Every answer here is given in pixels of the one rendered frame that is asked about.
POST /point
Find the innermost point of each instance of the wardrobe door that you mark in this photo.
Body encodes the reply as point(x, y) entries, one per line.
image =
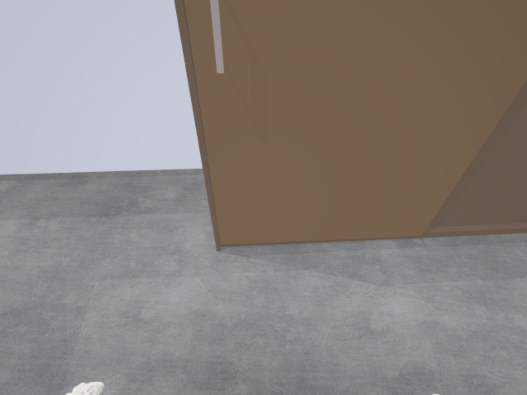
point(349, 119)
point(493, 189)

